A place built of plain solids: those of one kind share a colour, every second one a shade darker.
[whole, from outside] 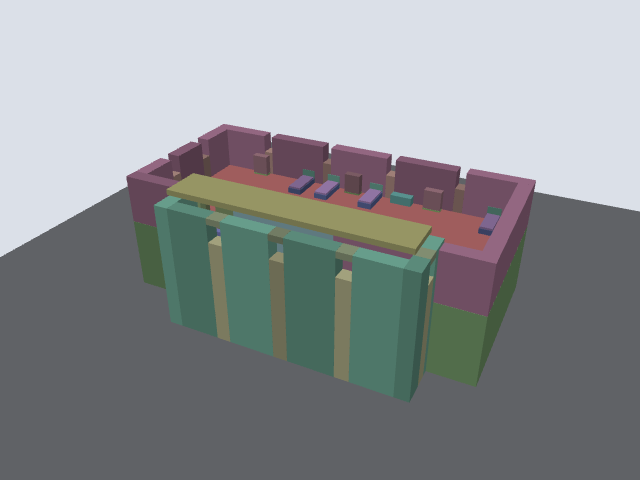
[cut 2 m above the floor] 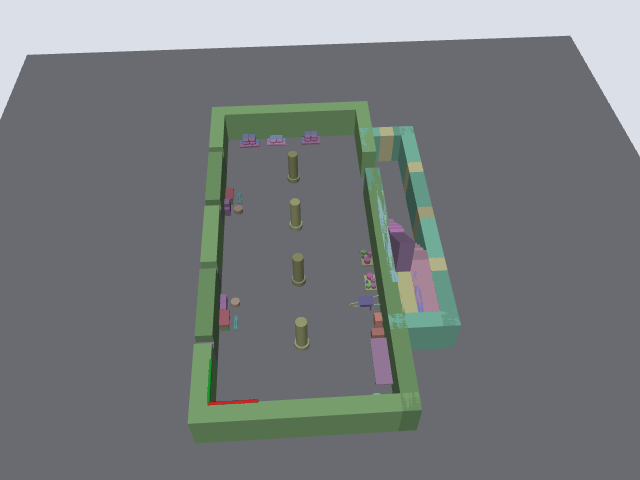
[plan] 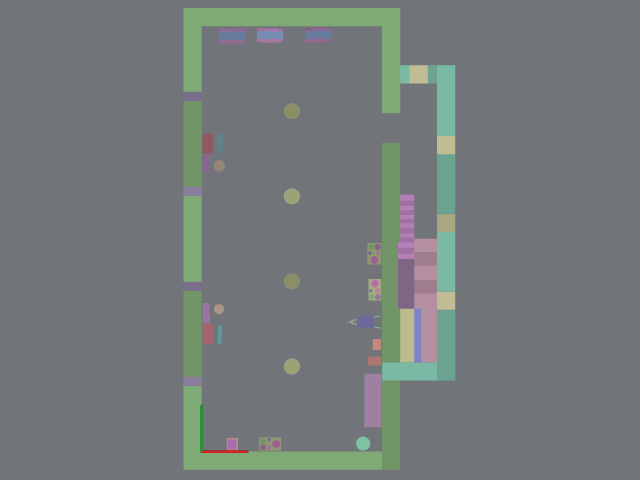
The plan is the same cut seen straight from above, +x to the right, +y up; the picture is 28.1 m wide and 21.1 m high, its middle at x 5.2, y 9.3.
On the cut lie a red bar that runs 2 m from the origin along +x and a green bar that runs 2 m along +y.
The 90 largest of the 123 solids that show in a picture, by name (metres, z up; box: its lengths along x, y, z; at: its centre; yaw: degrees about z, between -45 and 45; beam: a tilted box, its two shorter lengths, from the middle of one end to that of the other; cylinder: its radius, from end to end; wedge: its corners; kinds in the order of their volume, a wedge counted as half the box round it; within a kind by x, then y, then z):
{
 "wall_undercroft_1": {"box": [0.8, 3.69, 4.49], "at": [-0.4, 1.04, 1.95]},
 "wall_undercroft_2": {"box": [0.8, 3.77, 4.49], "at": [-0.4, 5.17, 1.95]},
 "wall_undercroft_3": {"box": [0.8, 3.77, 4.49], "at": [-0.4, 9.35, 1.95]},
 "wall_undercroft_4": {"box": [0.8, 3.77, 4.49], "at": [-0.4, 13.53, 1.95]},
 "wall_undercroft_5": {"box": [0.8, 3.69, 4.49], "at": [-0.4, 17.66, 1.95]},
 "wall_undercroft_6": {"box": [9.53, 0.8, 4.49], "at": [3.96, -0.4, 1.95]},
 "wall_undercroft_7": {"box": [9.53, 0.8, 4.49], "at": [3.96, 19.1, 1.95]},
 "wall_undercroft_8": {"box": [0.8, 14.37, 4.49], "at": [8.33, 6.38, 1.95]},
 "wall_undercroft_9": {"box": [0.8, 4.63, 4.49], "at": [8.33, 17.18, 1.95]},
 "wall_vestibule_1": {"box": [0.8, 0.8, 7.5], "at": [8.33, 3.52, 3.45]},
 "wall_vestibule_2": {"box": [0.8, 1.74, 7.5], "at": [8.33, 12.7, 3.45]},
 "wall_vestibule_3": {"box": [0.8, 2.11, 7.5], "at": [8.33, 15.92, 3.45]},
 "wall_vestibule_4": {"box": [1.21, 0.8, 7.5], "at": [8.53, 16.58, 3.45]},
 "wall_vestibule_5": {"box": [3.21, 0.8, 7.5], "at": [9.54, 3.52, 3.45]},
 "wall_vestibule_6": {"box": [1.21, 0.8, 7.5], "at": [10.54, 16.58, 3.45]},
 "wall_vestibule_7": {"box": [0.8, 3.11, 7.5], "at": [10.74, 4.68, 3.45]},
 "wall_vestibule_8": {"box": [0.8, 2.62, 7.5], "at": [10.74, 8.34, 3.45]},
 "wall_vestibule_9": {"box": [0.8, 2.62, 7.5], "at": [10.74, 11.76, 3.45]},
 "wall_vestibule_10": {"box": [0.8, 3.11, 7.5], "at": [10.74, 15.42, 3.45]},
 "wall_dorter_1": {"box": [0.8, 3.61, 2.8], "at": [-0.4, 1.01, 5.6]},
 "wall_dorter_2": {"box": [0.8, 3.62, 2.8], "at": [-0.4, 5.17, 5.6]},
 "wall_dorter_3": {"box": [0.8, 3.62, 2.8], "at": [-0.4, 9.35, 5.6]},
 "wall_dorter_4": {"box": [0.8, 3.62, 2.8], "at": [-0.4, 13.53, 5.6]},
 "wall_dorter_5": {"box": [0.8, 3.61, 2.8], "at": [-0.4, 17.69, 5.6]},
 "wall_dorter_6": {"box": [2.93, 0.8, 2.8], "at": [0.67, -0.4, 5.6]},
 "wall_dorter_7": {"box": [2.27, 0.8, 2.8], "at": [3.96, -0.4, 5.6]},
 "wall_dorter_8": {"box": [9.53, 0.8, 2.8], "at": [3.96, 19.1, 5.6]},
 "wall_dorter_9": {"box": [2.93, 0.8, 2.8], "at": [7.26, -0.4, 5.6]},
 "wall_dorter_10": {"box": [0.8, 4.9, 2.8], "at": [8.33, 1.65, 5.6]},
 "wall_dorter_11": {"box": [0.8, 14.45, 2.8], "at": [8.33, 12.27, 5.6]},
 "floor_dorter_1": {"box": [7.93, 18.7, 0.4], "at": [3.96, 9.35, 4.3]},
 "wall_left_1": {"box": [0.45, 6.13, 7.5], "at": [8.51, 8.76, 3.45]},
 "wall_vestibule_under_light_1": {"box": [0.8, 0.8, 6.15], "at": [9.54, 16.58, 2.77]},
 "wall_vestibule_under_light_2": {"box": [0.8, 0.8, 6.15], "at": [10.74, 6.63, 2.77]},
 "wall_vestibule_under_light_3": {"box": [0.8, 0.8, 6.15], "at": [10.74, 10.05, 2.77]},
 "wall_vestibule_under_light_4": {"box": [0.8, 0.8, 6.15], "at": [10.74, 13.47, 2.77]},
 "floor_terrace_1": {"box": [1.0, 3.03, 2.88], "at": [9.84, 5.44, 1.14]},
 "floor_terrace_2": {"box": [1.0, 0.6, 2.29], "at": [9.84, 7.25, 0.85]},
 "floor_terrace_3": {"box": [1.0, 0.6, 1.75], "at": [9.84, 7.85, 0.58]},
 "floor_terrace_4": {"box": [1.0, 0.6, 1.26], "at": [9.84, 8.46, 0.33]},
 "floor_terrace_5": {"box": [1.0, 0.6, 0.67], "at": [9.84, 9.06, 0.04]},
 "over_vestibule_1": {"box": [2.21, 12.86, 0.3], "at": [9.54, 10.05, 7.8]},
 "fill_under_steps_1": {"wedge": [[8.63, 6.28, -0.3], [8.63, 6.28, 4.18], [8.63, 11.41, -0.3], [8.63, 11.41, -0.24], [9.34, 6.28, -0.3], [9.34, 6.28, 4.18], [9.34, 11.41, -0.3], [9.34, 11.41, -0.24]]},
 "mass_under_head_1": {"box": [0.71, 2.37, 4.5], "at": [8.98, 5.1, 1.95]},
 "wall_dorter_under_light_1": {"box": [0.8, 0.55, 1.75], "at": [-0.4, 3.09, 5.08]},
 "wall_dorter_under_light_2": {"box": [0.8, 0.55, 1.75], "at": [-0.4, 7.26, 5.08]},
 "wall_dorter_under_light_3": {"box": [0.8, 0.55, 1.75], "at": [-0.4, 11.44, 5.08]},
 "wall_dorter_under_light_4": {"box": [0.8, 0.55, 1.75], "at": [-0.4, 15.61, 5.08]},
 "wall_dorter_under_light_5": {"box": [0.7, 0.8, 1.75], "at": [2.48, -0.4, 5.08]},
 "wall_dorter_under_light_6": {"box": [0.7, 0.8, 1.75], "at": [5.45, -0.4, 5.08]},
 "parapet_head_1": {"box": [0.3, 2.36, 5.89], "at": [9.49, 5.1, 2.64]},
 "wall_undercroft_under_light_1": {"box": [0.8, 0.4, 1.75], "at": [-0.4, 3.09, 0.57]},
 "wall_undercroft_under_light_2": {"box": [0.8, 0.4, 1.75], "at": [-0.4, 7.26, 0.57]},
 "wall_undercroft_under_light_3": {"box": [0.8, 0.4, 1.75], "at": [-0.4, 11.44, 0.57]},
 "wall_undercroft_under_light_4": {"box": [0.8, 0.4, 1.75], "at": [-0.4, 15.61, 0.57]},
 "bed_frame_dorter_1": {"box": [1.87, 0.78, 0.31], "at": [0.96, 17.7, 4.65]},
 "bed_frame_dorter_2": {"box": [1.87, 0.83, 0.34], "at": [0.97, 10.59, 4.67]},
 "bed_frame_dorter_3": {"box": [1.93, 0.81, 0.31], "at": [0.99, 7.75, 4.66]},
 "bed_frame_dorter_4": {"box": [1.96, 0.83, 0.32], "at": [1.01, 6.01, 4.66]},
 "pier_undercroft_1": {"cylinder": 0.27, "from": [3.96, 3.74, 0.27], "to": [3.96, 3.74, 2.38]},
 "pier_undercroft_2": {"cylinder": 0.27, "from": [3.96, 7.48, 0.3], "to": [3.96, 7.48, 2.38]},
 "pier_undercroft_3": {"cylinder": 0.27, "from": [3.96, 11.22, 0.29], "to": [3.96, 11.22, 2.38]},
 "pier_undercroft_4": {"cylinder": 0.27, "from": [3.96, 14.96, 0.28], "to": [3.96, 14.96, 2.38]},
 "aumbry_carcase_dorter_1": {"box": [0.43, 0.98, 1.18], "at": [0.25, 2.69, 5.18]},
 "aumbry_carcase_dorter_2": {"box": [0.45, 0.96, 1.15], "at": [0.26, 9.17, 5.16]},
 "aumbry_carcase_dorter_3": {"box": [0.44, 1.03, 1.14], "at": [0.26, 14.21, 5.16]},
 "wall_wallhead_1": {"box": [0.45, 1.1, 3.0], "at": [8.51, 5.59, 5.7]},
 "wall_vestibule_over_light_1": {"box": [0.8, 0.8, 0.35], "at": [9.54, 16.58, 7.03]},
 "wall_vestibule_over_light_2": {"box": [0.8, 0.8, 0.35], "at": [10.74, 6.63, 7.03]},
 "wall_vestibule_over_light_3": {"box": [0.8, 0.8, 0.35], "at": [10.74, 10.05, 7.03]},
 "wall_vestibule_over_light_4": {"box": [0.8, 0.8, 0.35], "at": [10.74, 13.47, 7.03]},
 "bed_pallet_dorter_1": {"box": [1.75, 0.72, 0.11], "at": [0.99, 17.7, 4.86]},
 "bed_pallet_dorter_2": {"box": [1.75, 0.77, 0.11], "at": [1.0, 10.59, 4.89]},
 "bed_pallet_dorter_3": {"box": [1.81, 0.75, 0.11], "at": [1.02, 7.75, 4.87]},
 "bed_pallet_dorter_4": {"box": [1.84, 0.77, 0.11], "at": [1.04, 6.01, 4.87]},
 "pier_undercroft_base_1": {"cylinder": 0.35, "from": [3.96, 3.74, 0.0], "to": [3.96, 3.74, 0.27]},
 "pier_undercroft_base_2": {"cylinder": 0.35, "from": [3.96, 7.48, 0.0], "to": [3.96, 7.48, 0.3]},
 "pier_undercroft_base_3": {"cylinder": 0.35, "from": [3.96, 11.22, 0.0], "to": [3.96, 11.22, 0.29]},
 "pier_undercroft_base_4": {"cylinder": 0.35, "from": [3.96, 14.96, 0.0], "to": [3.96, 14.96, 0.28]},
 "chest_dorter_1": {"box": [0.52, 1.27, 0.52], "at": [0.29, 12.33, 4.76]},
 "crate_undercroft_1": {"box": [0.5, 0.56, 0.44], "at": [1.35, 0.31, 0.17]},
 "crate_undercroft_2": {"box": [0.6, 0.4, 0.47], "at": [7.6, 3.98, 0.19]},
 "crate_undercroft_3": {"box": [0.36, 0.48, 0.29], "at": [7.7, 4.71, 0.44], "yaw": 1.5},
 "pot_plinth_undercroft_1": {"box": [0.96, 0.6, 0.17], "at": [3.01, 0.33, 0.04]},
 "pot_plinth_undercroft_2": {"box": [0.61, 0.95, 0.17], "at": [7.59, 8.69, 0.04]},
 "pot_plinth_undercroft_3": {"box": [0.57, 0.95, 0.17], "at": [7.61, 7.11, 0.04]},
 "cask_undercroft_1": {"cylinder": 0.31, "from": [7.1, 0.35, 0.0], "to": [7.1, 0.35, 0.8]},
 "table_top_undercroft_1": {"box": [0.76, 2.36, 0.06], "at": [7.52, 2.25, 0.74]},
 "banker_slab_undercroft_1": {"box": [0.48, 0.88, 0.13], "at": [0.28, 5.18, 0.44]},
 "tread_1": {"wedge": [[8.63, 11.0, -0.3], [8.63, 11.0, 0.2], [8.63, 11.29, -0.3], [8.63, 11.29, 0.19], [9.34, 11.0, -0.3], [9.34, 11.0, 0.2], [9.34, 11.29, -0.3], [9.34, 11.29, 0.19]]}
}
